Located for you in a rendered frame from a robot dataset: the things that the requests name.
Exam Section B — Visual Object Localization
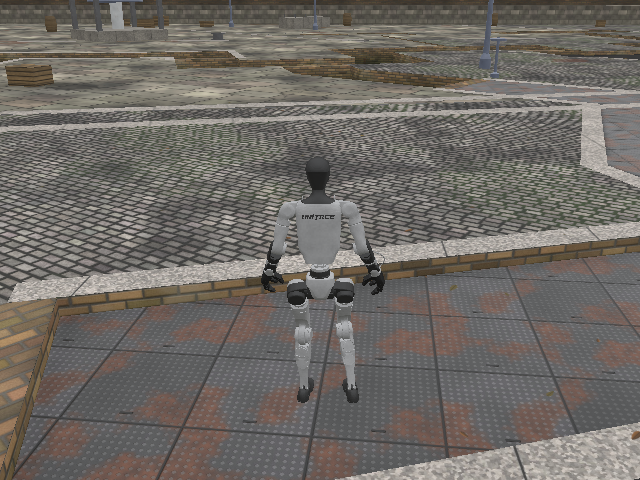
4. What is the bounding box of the robot left thigh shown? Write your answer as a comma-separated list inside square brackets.
[287, 279, 313, 345]

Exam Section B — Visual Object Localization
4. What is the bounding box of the left robot upper arm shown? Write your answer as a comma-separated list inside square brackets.
[271, 201, 298, 255]

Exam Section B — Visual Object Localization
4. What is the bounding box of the humanoid robot head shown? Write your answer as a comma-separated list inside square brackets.
[301, 157, 335, 204]

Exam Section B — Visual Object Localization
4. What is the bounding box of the robot left hand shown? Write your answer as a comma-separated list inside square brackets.
[261, 271, 284, 292]

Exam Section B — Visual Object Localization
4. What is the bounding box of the right robot forearm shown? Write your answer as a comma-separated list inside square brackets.
[359, 239, 381, 277]

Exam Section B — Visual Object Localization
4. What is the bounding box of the robot right hand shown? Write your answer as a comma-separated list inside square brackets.
[362, 271, 385, 295]

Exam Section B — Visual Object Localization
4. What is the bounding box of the right robot upper arm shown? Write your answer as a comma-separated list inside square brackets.
[339, 200, 369, 255]

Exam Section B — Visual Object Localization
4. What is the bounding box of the left robot forearm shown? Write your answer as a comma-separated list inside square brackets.
[263, 240, 282, 276]

